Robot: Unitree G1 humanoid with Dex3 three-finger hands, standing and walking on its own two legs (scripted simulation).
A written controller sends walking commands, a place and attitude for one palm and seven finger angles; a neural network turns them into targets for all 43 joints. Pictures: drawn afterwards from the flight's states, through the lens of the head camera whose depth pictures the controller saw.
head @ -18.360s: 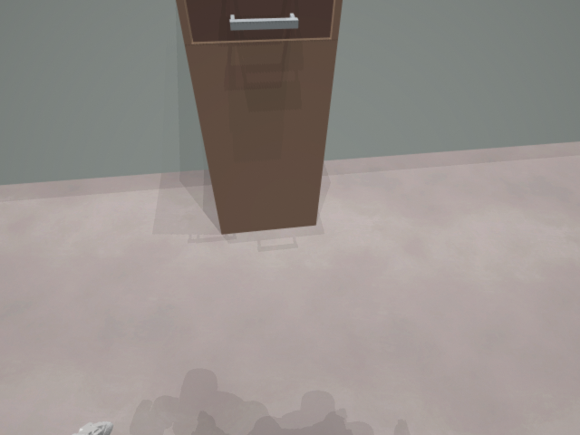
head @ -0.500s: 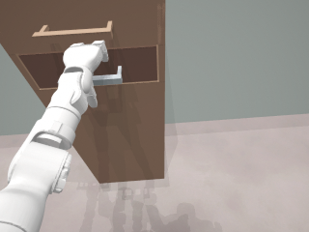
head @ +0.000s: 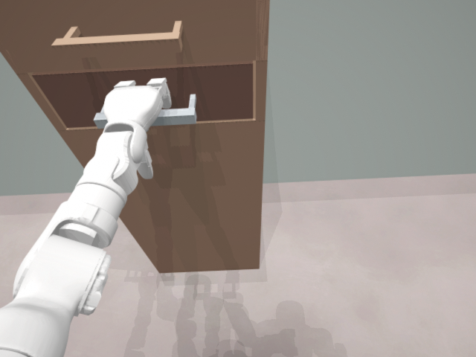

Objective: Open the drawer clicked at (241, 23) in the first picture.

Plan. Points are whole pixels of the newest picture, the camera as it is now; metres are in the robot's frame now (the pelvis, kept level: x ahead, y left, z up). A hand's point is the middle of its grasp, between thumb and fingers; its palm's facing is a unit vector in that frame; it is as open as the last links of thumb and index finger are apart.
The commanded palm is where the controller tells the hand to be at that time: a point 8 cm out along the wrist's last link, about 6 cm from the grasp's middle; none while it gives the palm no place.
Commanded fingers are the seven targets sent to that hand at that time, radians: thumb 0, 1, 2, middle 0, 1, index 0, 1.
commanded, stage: lower the fingers behind the handle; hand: left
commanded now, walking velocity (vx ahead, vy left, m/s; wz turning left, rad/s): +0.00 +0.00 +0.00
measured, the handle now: (148, 110) +0.51 +0.17 +0.14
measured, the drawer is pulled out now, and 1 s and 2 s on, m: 0.00 0.00 0.01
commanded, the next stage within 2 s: close the thumb around the handle in 0.22 s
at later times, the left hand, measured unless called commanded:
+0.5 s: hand (145, 130) +0.47 +0.17 +0.13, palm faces +0.00 -0.03 -1.00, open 13.0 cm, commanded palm +0.45 +0.17 +0.19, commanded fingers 0.00 0.06 0.54 -0.34 -1.26 -0.34 -1.26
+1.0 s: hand (151, 135) +0.47 +0.16 +0.12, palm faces -0.02 -0.04 -1.00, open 5.5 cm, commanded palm +0.45 +0.17 +0.19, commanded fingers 0.00 0.90 0.90 -0.40 -1.35 -0.40 -1.35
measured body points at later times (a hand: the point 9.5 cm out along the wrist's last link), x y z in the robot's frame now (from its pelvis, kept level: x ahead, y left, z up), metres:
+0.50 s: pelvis +0.00 +0.00 +0.00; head +0.03 -0.03 +0.45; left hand +0.47 +0.17 +0.18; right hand +0.08 -0.27 -0.13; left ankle -0.02 +0.10 -0.73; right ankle -0.04 -0.09 -0.73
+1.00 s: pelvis +0.00 +0.00 +0.00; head +0.04 -0.03 +0.45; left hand +0.47 +0.16 +0.17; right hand +0.08 -0.26 -0.14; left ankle -0.02 +0.10 -0.73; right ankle -0.04 -0.09 -0.73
